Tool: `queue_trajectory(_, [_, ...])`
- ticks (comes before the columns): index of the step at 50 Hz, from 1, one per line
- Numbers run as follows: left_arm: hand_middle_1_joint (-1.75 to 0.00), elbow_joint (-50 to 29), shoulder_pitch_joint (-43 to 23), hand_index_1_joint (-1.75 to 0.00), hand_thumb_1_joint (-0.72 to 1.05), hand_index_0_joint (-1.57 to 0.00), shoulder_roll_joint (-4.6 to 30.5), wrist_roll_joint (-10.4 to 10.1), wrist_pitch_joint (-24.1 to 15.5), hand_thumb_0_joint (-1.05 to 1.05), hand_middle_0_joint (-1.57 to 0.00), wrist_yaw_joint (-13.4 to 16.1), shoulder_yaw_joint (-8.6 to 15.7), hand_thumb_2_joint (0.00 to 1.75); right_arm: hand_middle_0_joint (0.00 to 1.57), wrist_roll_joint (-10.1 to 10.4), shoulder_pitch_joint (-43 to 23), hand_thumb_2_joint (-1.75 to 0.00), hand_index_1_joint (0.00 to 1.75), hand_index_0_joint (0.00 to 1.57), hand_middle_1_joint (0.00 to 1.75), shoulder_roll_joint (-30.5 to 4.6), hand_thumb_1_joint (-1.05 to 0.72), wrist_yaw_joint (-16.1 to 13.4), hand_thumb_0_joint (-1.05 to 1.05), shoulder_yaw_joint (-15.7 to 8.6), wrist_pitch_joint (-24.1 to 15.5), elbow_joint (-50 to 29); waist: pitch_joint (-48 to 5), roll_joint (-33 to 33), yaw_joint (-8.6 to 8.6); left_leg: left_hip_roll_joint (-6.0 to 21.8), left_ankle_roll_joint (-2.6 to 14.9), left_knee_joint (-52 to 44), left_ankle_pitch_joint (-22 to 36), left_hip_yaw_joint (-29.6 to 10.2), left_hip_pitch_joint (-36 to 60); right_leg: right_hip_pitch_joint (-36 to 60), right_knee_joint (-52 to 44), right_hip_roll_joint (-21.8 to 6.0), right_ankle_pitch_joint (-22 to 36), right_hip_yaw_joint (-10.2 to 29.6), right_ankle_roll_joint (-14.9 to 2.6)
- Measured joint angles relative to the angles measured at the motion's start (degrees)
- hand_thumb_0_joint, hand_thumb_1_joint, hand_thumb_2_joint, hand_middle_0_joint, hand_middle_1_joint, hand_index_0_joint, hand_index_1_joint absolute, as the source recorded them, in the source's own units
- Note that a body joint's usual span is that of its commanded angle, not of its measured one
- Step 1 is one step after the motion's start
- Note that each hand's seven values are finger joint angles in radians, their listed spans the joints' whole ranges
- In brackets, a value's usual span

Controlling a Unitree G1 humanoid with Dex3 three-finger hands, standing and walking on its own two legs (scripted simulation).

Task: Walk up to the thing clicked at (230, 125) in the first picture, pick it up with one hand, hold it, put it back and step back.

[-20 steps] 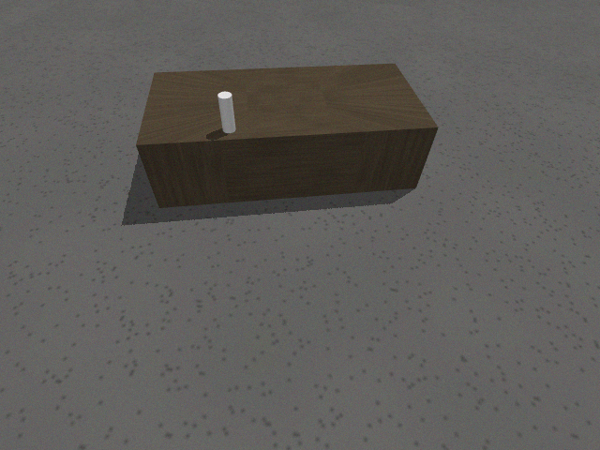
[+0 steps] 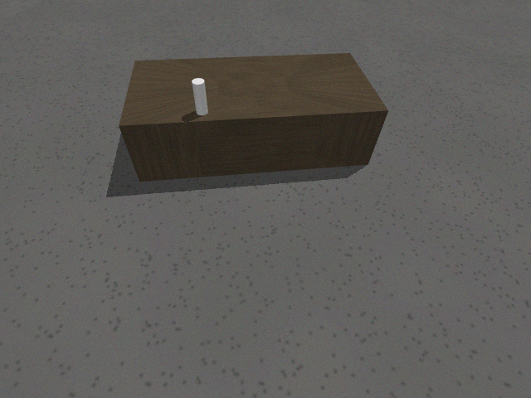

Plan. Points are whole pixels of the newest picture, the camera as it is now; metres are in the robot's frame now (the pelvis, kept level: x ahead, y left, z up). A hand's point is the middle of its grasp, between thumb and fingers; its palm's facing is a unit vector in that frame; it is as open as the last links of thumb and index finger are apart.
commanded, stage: stand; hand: left
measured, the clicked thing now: (200, 97) +1.36 +0.26 -0.34
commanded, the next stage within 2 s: walk up in 0.72 s
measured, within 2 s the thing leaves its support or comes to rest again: neither
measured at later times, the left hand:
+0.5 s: hand out of the picture +0.08 +0.25 -0.16, palm faces -0.03 -0.94 -0.34, open 7.4 cm
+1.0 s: hand out of the picture +0.12 +0.26 -0.14, palm faces +0.01 -0.91 -0.41, open 7.4 cm
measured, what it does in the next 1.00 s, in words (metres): steps on the spot: right foot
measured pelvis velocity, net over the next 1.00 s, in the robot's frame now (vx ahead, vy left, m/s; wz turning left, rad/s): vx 0.05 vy -0.04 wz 0.02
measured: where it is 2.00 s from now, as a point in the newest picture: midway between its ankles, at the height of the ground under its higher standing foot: (266, 323)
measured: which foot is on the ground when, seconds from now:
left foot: down 0.00-0.98, up 1.00-1.00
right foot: down 0.00-0.78, up 0.80-0.94, down 0.96-1.00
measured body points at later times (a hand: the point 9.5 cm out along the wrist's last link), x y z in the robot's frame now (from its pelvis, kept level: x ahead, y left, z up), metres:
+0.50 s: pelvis +0.01 +0.00 +0.00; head +0.01 +0.00 +0.45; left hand +0.08 +0.30 -0.13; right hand +0.09 -0.30 -0.13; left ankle +0.00 +0.12 -0.75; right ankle +0.00 -0.12 -0.75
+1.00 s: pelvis +0.05 -0.04 -0.02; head +0.05 -0.05 +0.43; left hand +0.12 +0.31 -0.12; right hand +0.09 -0.36 -0.14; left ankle +0.00 +0.11 -0.74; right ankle +0.07 -0.15 -0.75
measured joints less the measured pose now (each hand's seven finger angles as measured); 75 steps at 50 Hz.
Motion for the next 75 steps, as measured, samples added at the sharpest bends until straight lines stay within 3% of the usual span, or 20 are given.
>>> queue_trajectory(36, [-0.3,-0.3,0.5,-0.3,0.91,-0.2,0.2,0.0,0.0,0.01,-0.2,0.2,-0.1,0.9,0.2,0.0,-0.2,-0.89,0.3,0.2,0.3,-0.2,-0.91,-0.1,0.01,0.0,0.1,-0.1,-0.4,0.0,0.01,-0.1,0.21,-0.8,-0.3,0.2,1.1,1.1,-1.0,-0.2,-0.1,0.2,0.26])
queue_trajectory(40, [-0.3,-2.6,2.3,-0.3,0.9,-0.2,1.2,1.3,-0.4,0.01,-0.2,-2.2,2.3,0.9,0.2,-0.9,3.2,-0.89,0.3,0.2,0.3,-0.5,-0.91,2.0,0.01,-2.5,-0.8,-2.6,-2.1,-0.5,0.21,-0.7,2.5,4.9,-7.7,-0.3,-1.4,-2.8,8.7,-0.5,-13.4,-0.4,-2.14])
queue_trajectory(45, [-0.3,-4.8,3.8,-0.3,0.9,-0.2,4.1,1.5,-0.4,0.01,-0.2,-3.6,4.5,0.9,0.21,-1.7,6.4,-0.89,0.3,0.21,0.3,-1.3,-0.9,2.9,0.01,-4.6,-1.7,-5.6,-1.5,-1.4,0.15,-0.5,2.07,5.8,-5.9,0.1,-1.0,-9.6,18.9,-1.5,-17.4,-0.2,-2.79])
queue_trajectory(47, [-0.3,-5.4,4.5,-0.3,0.91,-0.2,4.8,1.5,-0.8,0.01,-0.2,-4.1,5.0,0.9,0.21,-1.8,7.4,-0.89,0.3,0.21,0.3,-2.2,-0.9,3.2,0.01,-5.1,-1.4,-6.2,-1.1,-0.9,-0.15,0.1,1.37,6.2,-7.1,-0.1,0.0,-9.9,16.3,-2.2,-14.8,-0.5,-2.8])
queue_trajectory(48, [-0.3,-5.7,4.9,-0.3,0.91,-0.2,4.9,1.5,-1.3,0.01,-0.2,-4.2,5.2,0.9,0.21,-1.8,7.9,-0.89,0.3,0.21,0.3,-2.8,-0.9,3.2,0.01,-5.4,-1.1,-6.4,-0.8,-0.2,-0.22,0.7,1.15,7.9,-8.5,-0.6,-0.1,-9.0,14.4,-2.1,-10.7,-1.3,-2.21])
queue_trajectory(49, [-0.3,-6.2,5.4,-0.3,0.91,-0.2,5.0,1.6,-2.0,0.01,-0.2,-4.1,5.5,0.9,0.21,-1.9,8.5,-0.89,0.3,0.21,0.3,-3.4,-0.9,3.1,0.01,-5.5,-0.6,-6.5,-0.7,1.0,-0.33,1.8,1.81,11.5,-11.6,-1.6,-1.0,-7.9,13.3,-1.3,-6.3,-2.6,-1.62])
queue_trajectory(51, [-0.3,-7.6,6.9,-0.3,0.91,-0.2,5.2,2.2,-3.3,0.01,-0.2,-3.6,5.9,0.9,0.2,-1.8,9.3,-0.89,0.3,0.2,0.3,-3.8,-0.91,2.6,0.01,-5.5,0.5,-6.0,-1.5,1.9,0.35,0.8,2.07,24.8,-16.8,-4.4,-6.1,-6.9,13.5,-0.6,-5.8,-4.3,-1.39])
queue_trajectory(53, [-0.3,-8.4,8.4,-0.3,0.91,-0.2,4.8,2.0,-3.6,0.01,-0.2,-3.2,5.7,0.9,0.2,-1.5,9.3,-0.89,0.3,0.2,0.3,-4.1,-0.91,2.5,0.01,-5.2,0.7,-5.6,-1.6,2.4,1.31,-0.3,1.82,34.5,-14.6,-4.9,-11.2,-3.9,10.8,-0.2,-6.7,-5.3,-1.89])
queue_trajectory(56, [-0.3,-8.8,10.6,-0.3,0.91,-0.2,3.9,1.2,-3.8,0.01,-0.2,-2.8,5.0,0.9,0.2,-1.0,8.6,-0.89,0.3,0.2,0.3,-4.9,-0.91,3.2,0.01,-4.9,-0.5,-6.7,-1.0,3.4,2.06,0.7,0.93,37.3,-8.6,-3.8,-17.1,1.4,4.4,0.4,-5.4,-6.3,-1.97])
queue_trajectory(61, [-0.3,-9.8,13.0,-0.3,0.9,-0.2,3.4,0.7,-3.8,0.01,-0.2,-2.8,4.3,0.9,0.2,-1.0,6.4,-0.89,0.3,0.2,0.3,-5.0,-0.91,4.6,0.01,-4.9,-0.8,-9.7,0.9,3.2,2.59,3.2,-0.25,26.4,-2.4,-2.3,-22.0,7.2,0.0,0.6,-6.6,-7.9,-1.64])
queue_trajectory(65, [-0.3,-11.0,14.1,-0.3,0.9,-0.2,3.8,0.9,-3.6,0.01,-0.2,-2.9,4.1,0.9,0.2,-1.0,4.2,-0.89,0.3,0.2,0.3,-4.2,-0.91,5.4,0.01,-4.8,-0.4,-11.4,2.1,2.0,3.57,4.2,0.73,17.1,1.1,0.5,-21.3,10.5,1.0,0.5,-10.7,-9.1,-0.81])
queue_trajectory(67, [-0.3,-11.4,15.0,-0.3,0.9,-0.2,4.1,0.8,-3.3,0.01,-0.2,-2.8,3.9,0.9,0.2,-1.0,3.3,-0.89,0.3,0.2,0.3,-3.7,-0.91,5.4,0.01,-4.8,-0.5,-12.3,1.9,1.0,3.99,3.4,1.7,14.2,1.3,2.4,-19.4,11.4,3.4,-0.2,-14.0,-9.3,-0.16])
queue_trajectory(69, [-0.3,-11.5,15.5,-0.3,0.9,-0.2,4.4,0.6,-2.7,0.01,-0.2,-2.4,3.5,0.9,0.2,-1.5,2.4,-0.89,0.3,0.2,0.3,-3.2,-0.91,5.1,0.01,-5.0,-1.5,-13.7,2.2,-0.9,3.91,1.6,2.72,13.9,4.2,3.8,-17.7,9.5,12.1,-2.7,-18.7,-9.0,-0.68])
queue_trajectory(70, [-0.3,-11.3,15.0,-0.3,0.9,-0.2,4.0,0.2,-2.1,0.01,-0.2,-2.1,3.4,0.9,0.2,-1.9,1.9,-0.89,0.3,0.2,0.3,-3.0,-0.91,4.7,0.01,-5.2,-2.1,-14.7,2.7,-1.3,3.66,1.2,2.78,16.3,2.6,4.3,-17.9,6.2,20.9,-3.5,-18.3,-7.3,-1.56])
queue_trajectory(72, [-0.3,-11.2,14.1,-0.3,0.9,-0.2,3.4,-0.3,-1.4,0.01,-0.2,-1.8,2.6,0.9,0.2,-0.9,1.9,-0.89,0.3,0.2,0.3,-2.5,-0.91,4.1,0.01,-5.1,-3.0,-16.5,2.9,-1.2,2.54,1.0,3.05,18.4,-0.5,4.1,-17.1,-1.8,37.9,-1.7,-17.3,-1.7,-2.84])
queue_trajectory(75, [-0.3,-11.9,13.0,-0.3,0.91,-0.2,3.8,-0.6,-1.7,0.01,-0.2,-2.1,2.0,0.9,0.2,0.4,3.4,-0.89,0.3,0.2,0.3,-1.4,-0.91,3.3,0.01,-4.0,-3.4,-17.3,2.1,-2.5,1.84,0.6,2.69,14.8,-1.4,4.7,-12.4,-11.4,47.1,-1.9,-13.0,1.8,-3.36])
